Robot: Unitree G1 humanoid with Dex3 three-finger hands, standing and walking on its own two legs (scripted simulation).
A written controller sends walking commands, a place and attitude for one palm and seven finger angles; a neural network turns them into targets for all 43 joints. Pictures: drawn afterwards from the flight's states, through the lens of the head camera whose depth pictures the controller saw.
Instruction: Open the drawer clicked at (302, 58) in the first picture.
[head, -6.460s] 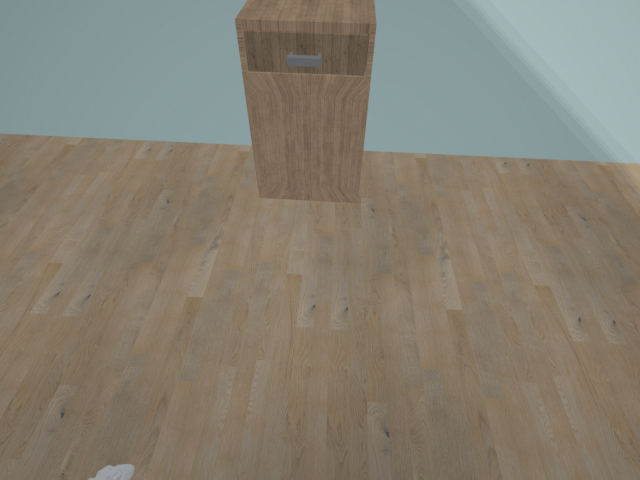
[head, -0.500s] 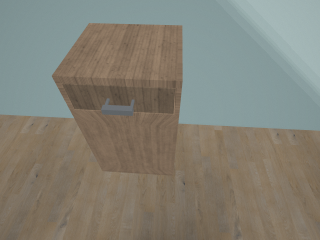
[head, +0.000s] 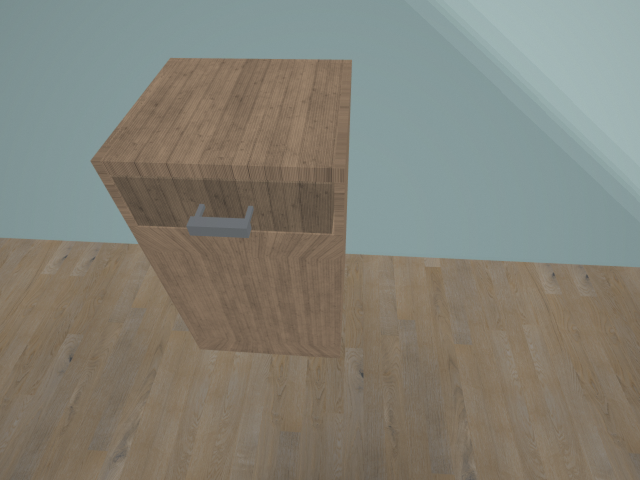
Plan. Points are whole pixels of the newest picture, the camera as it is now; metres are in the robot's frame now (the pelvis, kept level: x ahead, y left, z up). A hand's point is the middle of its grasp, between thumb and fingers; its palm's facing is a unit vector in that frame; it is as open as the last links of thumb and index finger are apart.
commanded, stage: shuffle to correct the standing spot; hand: left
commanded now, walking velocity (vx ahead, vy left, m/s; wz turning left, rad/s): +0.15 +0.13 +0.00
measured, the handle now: (222, 218) +0.59 +0.24 -0.07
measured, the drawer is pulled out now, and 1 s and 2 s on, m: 0.00 0.00 0.00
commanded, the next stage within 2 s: come to a stop and stand still in 0.26 s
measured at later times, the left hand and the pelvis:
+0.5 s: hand out of the picture +0.04 +0.20 -0.18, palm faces +0.10 -0.97 -0.21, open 7.3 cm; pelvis +0.05 +0.03 -0.01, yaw +2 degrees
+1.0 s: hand out of the picture +0.10 +0.20 -0.17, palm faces +0.04 -0.97 -0.24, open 7.3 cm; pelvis +0.07 +0.02 +0.00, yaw +1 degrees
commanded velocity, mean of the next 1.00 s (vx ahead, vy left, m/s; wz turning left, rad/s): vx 0.00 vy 0.03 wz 0.00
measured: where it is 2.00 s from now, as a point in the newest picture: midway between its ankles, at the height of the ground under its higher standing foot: outside the picture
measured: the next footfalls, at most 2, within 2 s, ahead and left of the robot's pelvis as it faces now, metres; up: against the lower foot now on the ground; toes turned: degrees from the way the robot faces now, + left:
left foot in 1.76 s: +0.07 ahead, +0.14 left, +0.00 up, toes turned -2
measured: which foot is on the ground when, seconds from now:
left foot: down 0.00-1.00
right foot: down 0.00-1.00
